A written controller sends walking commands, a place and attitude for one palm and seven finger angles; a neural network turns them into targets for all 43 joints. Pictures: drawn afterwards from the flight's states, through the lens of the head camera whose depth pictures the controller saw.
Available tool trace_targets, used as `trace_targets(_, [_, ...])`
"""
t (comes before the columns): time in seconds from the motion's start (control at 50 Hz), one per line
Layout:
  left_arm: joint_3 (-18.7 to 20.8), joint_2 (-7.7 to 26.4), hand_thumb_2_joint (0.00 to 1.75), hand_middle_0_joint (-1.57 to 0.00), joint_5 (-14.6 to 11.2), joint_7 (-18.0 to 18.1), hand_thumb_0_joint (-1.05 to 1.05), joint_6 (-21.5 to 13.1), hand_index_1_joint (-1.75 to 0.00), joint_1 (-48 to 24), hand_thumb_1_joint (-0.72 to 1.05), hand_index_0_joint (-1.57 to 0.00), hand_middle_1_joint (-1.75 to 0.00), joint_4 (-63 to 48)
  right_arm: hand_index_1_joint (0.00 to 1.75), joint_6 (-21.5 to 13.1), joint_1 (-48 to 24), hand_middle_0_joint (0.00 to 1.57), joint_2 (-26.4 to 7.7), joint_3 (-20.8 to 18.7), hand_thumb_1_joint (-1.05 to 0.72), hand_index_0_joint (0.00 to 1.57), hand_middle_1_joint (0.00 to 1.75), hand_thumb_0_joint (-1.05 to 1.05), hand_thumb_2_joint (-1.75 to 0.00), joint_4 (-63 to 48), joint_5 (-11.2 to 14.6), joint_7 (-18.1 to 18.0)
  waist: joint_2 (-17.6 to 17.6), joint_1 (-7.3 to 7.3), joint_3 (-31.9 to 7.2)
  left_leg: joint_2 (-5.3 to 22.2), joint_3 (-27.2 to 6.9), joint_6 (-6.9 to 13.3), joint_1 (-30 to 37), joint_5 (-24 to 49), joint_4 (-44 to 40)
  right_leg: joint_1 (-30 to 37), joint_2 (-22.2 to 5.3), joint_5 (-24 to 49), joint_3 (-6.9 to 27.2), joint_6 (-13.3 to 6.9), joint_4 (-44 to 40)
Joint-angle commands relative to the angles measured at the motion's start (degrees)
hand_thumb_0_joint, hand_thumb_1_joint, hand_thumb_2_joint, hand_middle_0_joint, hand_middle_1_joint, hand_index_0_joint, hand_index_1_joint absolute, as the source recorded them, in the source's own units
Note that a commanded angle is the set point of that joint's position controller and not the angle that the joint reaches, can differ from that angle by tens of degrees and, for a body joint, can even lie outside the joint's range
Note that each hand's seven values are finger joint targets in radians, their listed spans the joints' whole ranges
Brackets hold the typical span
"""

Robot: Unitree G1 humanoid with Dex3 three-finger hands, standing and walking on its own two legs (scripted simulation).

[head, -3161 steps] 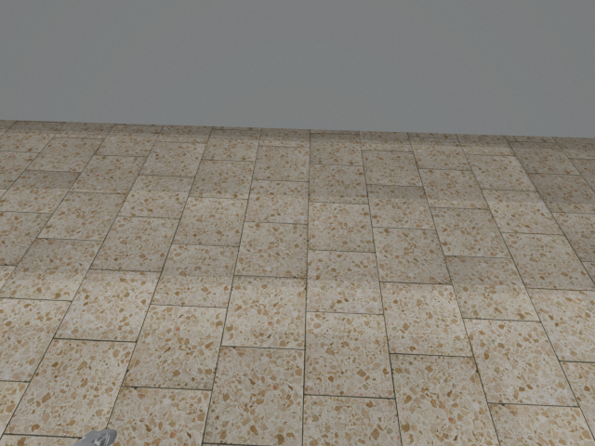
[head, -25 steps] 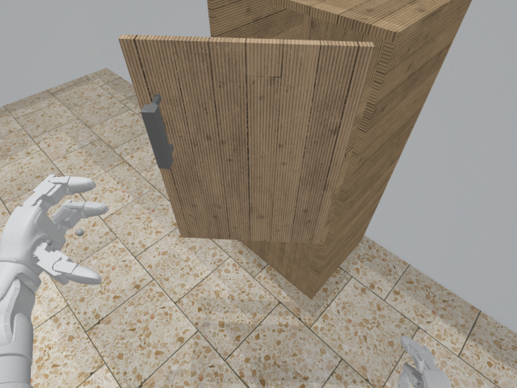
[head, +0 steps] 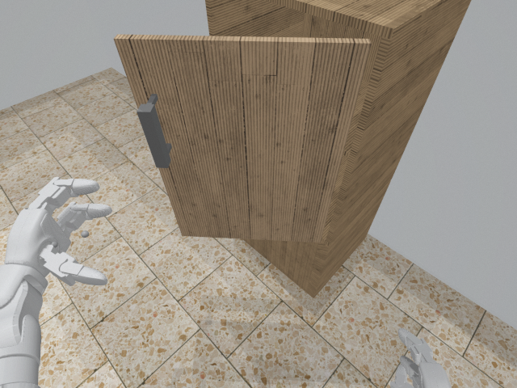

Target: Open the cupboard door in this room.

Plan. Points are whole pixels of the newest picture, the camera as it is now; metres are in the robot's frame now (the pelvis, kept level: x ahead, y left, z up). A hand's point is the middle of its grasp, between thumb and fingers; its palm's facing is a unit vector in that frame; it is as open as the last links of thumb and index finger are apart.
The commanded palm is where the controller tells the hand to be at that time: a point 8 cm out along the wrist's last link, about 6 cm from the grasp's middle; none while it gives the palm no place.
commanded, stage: move the hooked fingers beside the handle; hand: left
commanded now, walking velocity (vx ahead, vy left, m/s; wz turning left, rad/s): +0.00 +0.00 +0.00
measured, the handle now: (158, 131) +0.56 +0.24 +0.09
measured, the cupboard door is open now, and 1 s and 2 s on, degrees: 40 40 40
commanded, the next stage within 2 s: none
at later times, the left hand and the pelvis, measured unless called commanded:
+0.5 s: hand (98, 195) +0.38 +0.29 +0.10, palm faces +0.04 -1.00 +0.00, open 14.0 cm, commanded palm +0.35 +0.34 +0.10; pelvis +0.00 +0.00 -0.01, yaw -1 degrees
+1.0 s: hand (104, 168) +0.44 +0.31 +0.10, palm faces +0.01 -1.00 +0.01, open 14.0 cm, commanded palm +0.42 +0.35 +0.10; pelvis +0.00 +0.02 -0.01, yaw -2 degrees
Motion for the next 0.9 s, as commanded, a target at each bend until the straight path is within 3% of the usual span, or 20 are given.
trace_targets(0.0, [5.97,18.58,0.30,-0.30,-1.03,-0.32,0.00,-4.03,-1.20,-20.77,-0.50,-0.30,-1.20,-7.56,0.30,-2.38,-2.50,0.20,-8.16,-3.02,-0.90,0.20,0.30,0.00,-0.90,-7.07,0.30,-1.27,0.52,-1.26,-10.65,-1.54,-1.73,1.39,3.86,10.78,-4.04,2.42,0.35,12.48,4.28,0.72,-5.24])
trace_targets(0.02, [6.08,19.26,0.30,-0.30,-0.70,-0.39,0.00,-4.06,-1.20,-22.59,-0.50,-0.30,-1.20,-5.68,0.30,-2.22,-2.38,0.20,-8.29,-2.84,-0.90,0.20,0.30,0.00,-0.90,-6.87,0.32,-1.39,-0.12,-1.54,-9.52,-1.52,-2.00,1.33,2.91,10.25,-4.09,1.87,0.30,11.86,4.17,0.67,-5.18])
trace_targets(0.12, [5.67,21.47,0.30,-0.30,0.41,-1.68,0.00,-5.57,-1.20,-29.14,-0.50,-0.30,-1.20,-1.20,0.30,-1.48,-1.05,0.20,-8.52,-2.97,-0.90,0.20,0.30,0.00,-0.90,-6.28,0.28,-1.42,3.14,-1.91,-13.34,-1.67,-1.79,1.37,3.43,11.52,-2.91,2.51,0.11,13.33,4.75,0.43,-4.19])
trace_targets(0.16, [4.52,20.80,0.30,-0.30,0.21,-2.40,0.00,-5.76,-1.20,-30.42,-0.50,-0.30,-1.20,1.57,0.30,-1.04,-0.30,0.20,-8.76,-3.00,-0.90,0.20,0.30,0.00,-0.90,-6.30,0.21,-1.24,0.59,-2.24,-13.60,-1.53,-1.76,1.50,2.55,12.22,-2.31,2.74,0.17,14.71,4.87,0.48,-3.76])
trace_targets(0.18, [6.29,22.59,0.30,-0.30,0.19,-2.65,0.00,-5.97,-1.20,-30.34,-0.50,-0.30,-1.20,3.43,0.30,-0.81,0.13,0.20,-9.03,-3.18,-0.90,0.20,0.30,0.00,-0.90,-6.19,0.21,-1.11,0.19,-1.91,-14.21,-1.58,-1.82,1.49,1.81,12.35,-2.24,3.14,0.18,15.14,4.93,0.55,-3.50])
trace_targets(0.26, [6.81,24.75,0.30,-0.30,0.74,-3.47,0.00,-6.08,-1.20,-32.24,-0.50,-0.30,-1.20,7.82,0.30,0.40,1.35,0.20,-9.64,-3.37,-0.90,0.20,0.30,0.00,-0.90,-6.32,0.26,-0.57,1.04,-1.85,-13.44,-1.53,-1.55,1.48,-0.08,12.57,-1.65,2.23,0.11,15.55,5.05,0.40,-2.77])
trace_targets(0.34, [6.55,25.19,0.30,-0.30,1.45,-3.46,0.00,-7.34,-1.20,-35.52,-0.50,-0.30,-1.20,9.58,0.30,1.28,2.85,0.20,-9.84,-3.68,-0.90,0.20,0.30,0.00,-0.90,-6.69,0.17,-0.20,3.06,-2.13,-15.63,-1.59,-1.62,1.44,0.20,12.56,-1.54,1.01,0.55,14.95,4.65,0.29,-2.11])
trace_targets(0.36, [7.13,26.56,0.30,-0.30,1.41,-3.49,0.00,-7.56,-1.20,-36.81,-0.50,-0.30,-1.20,10.45,0.30,1.74,3.49,0.20,-10.19,-3.79,-0.90,0.20,0.30,0.00,-0.90,-6.52,0.08,-0.12,0.94,-2.43,-15.25,-1.29,-1.65,1.54,-0.43,12.78,-1.16,1.34,0.65,15.29,4.84,0.26,-1.93])
trace_targets(0.38, [7.93,27.64,0.30,-0.30,1.67,-3.51,0.00,-7.95,-1.20,-37.97,-0.50,-0.30,-1.20,10.92,0.30,1.99,3.88,0.20,-10.28,-3.86,-0.90,0.20,0.30,0.00,-0.90,-6.40,0.10,-0.05,1.42,-2.48,-16.19,-1.43,-1.60,1.62,-0.73,12.57,-1.08,1.42,0.73,15.29,5.09,0.43,-1.85])
trace_targets(0.42, [6.78,26.98,0.30,-0.30,2.02,-3.77,0.00,-8.46,-1.20,-40.40,-0.50,-0.30,-1.20,13.19,0.30,2.48,4.57,0.20,-10.35,-3.95,-0.90,0.20,0.30,0.00,-0.90,-5.96,0.15,-0.11,2.28,-3.30,-15.74,-1.37,-1.60,1.63,-0.73,11.52,-0.93,-0.56,0.88,13.81,4.88,0.44,-1.85])
trace_targets(0.54, [7.50,29.47,0.30,-0.30,3.30,-3.88,0.00,-10.10,-1.20,-44.05,-0.50,-0.30,-1.20,16.49,0.30,4.06,6.77,0.20,-10.82,-4.20,-0.90,0.20,0.30,0.00,-0.90,-5.33,-0.24,0.21,4.96,-3.29,-19.02,-1.22,-2.27,1.55,0.40,14.02,-0.36,-1.56,1.31,14.82,4.26,-0.01,-0.65])
trace_targets(0.56, [7.98,30.17,0.30,-0.30,3.01,-4.08,0.00,-9.93,-1.20,-43.95,-0.50,-0.30,-1.20,18.07,0.30,4.50,7.45,0.20,-11.11,-4.17,-0.90,0.20,0.30,0.00,-0.90,-5.46,-0.38,0.32,2.36,-3.35,-18.68,-1.01,-2.44,1.68,-0.22,14.91,-0.12,-1.12,1.52,15.88,4.16,-0.12,-0.29])
trace_targets(0.64, [7.39,30.06,0.30,-0.30,3.88,-4.39,0.00,-10.16,-1.20,-45.68,-0.50,-0.30,-1.20,19.72,0.30,5.69,8.44,0.20,-11.14,-4.38,-0.90,0.20,0.30,0.00,-0.90,-5.41,-0.46,0.70,4.56,-3.68,-19.65,-0.89,-2.47,1.48,0.36,16.72,0.18,-2.84,1.64,16.84,3.67,0.02,0.21])
trace_targets(0.72, [8.38,32.06,0.30,-0.30,4.28,-4.56,0.00,-10.60,-1.20,-48.17,-0.50,-0.30,-1.20,22.08,0.30,6.98,9.37,0.20,-11.44,-4.37,-0.90,0.20,0.30,0.00,-0.90,-5.46,-0.61,0.99,3.34,-4.02,-19.25,-0.71,-2.83,1.45,-0.50,16.95,0.54,-3.74,1.90,16.62,3.48,-0.02,0.56])
trace_targets(0.8, [6.61,30.69,0.30,-0.30,4.88,-4.58,0.00,-11.31,-1.20,-50.66,-0.50,-0.30,-1.20,21.23,0.30,7.99,10.31,0.20,-11.30,-4.52,-0.90,0.20,0.30,0.00,-0.90,-5.52,-0.83,1.27,7.13,-4.37,-22.29,-0.35,-3.33,1.05,3.37,21.32,1.37,-6.03,2.18,17.14,3.15,-0.17,1.21])
trace_targets(0.84, [7.23,31.35,0.30,-0.30,4.94,-4.35,0.00,-11.10,-1.20,-51.14,-0.50,-0.30,-1.20,23.72,0.30,8.55,10.85,0.20,-11.48,-4.59,-0.90,0.20,0.30,0.00,-0.90,-4.92,-0.86,1.30,4.63,-4.90,-20.66,-0.08,-3.62,1.03,2.31,20.41,1.57,-7.09,2.33,16.29,2.79,-0.07,1.02])
trace_targets(0.88, [6.73,32.05,0.30,-0.30,5.26,-4.45,0.00,-11.22,-1.20,-55.54,-0.50,-0.30,-1.20,24.66,0.30,9.13,11.20,0.20,-11.69,-4.37,-0.90,0.20,0.30,0.00,-0.90,-4.53,-0.94,1.20,5.11,-5.75,-20.06,-0.06,-3.74,1.08,1.78,20.28,1.67,-8.12,2.37,16.09,2.79,-0.05,1.27])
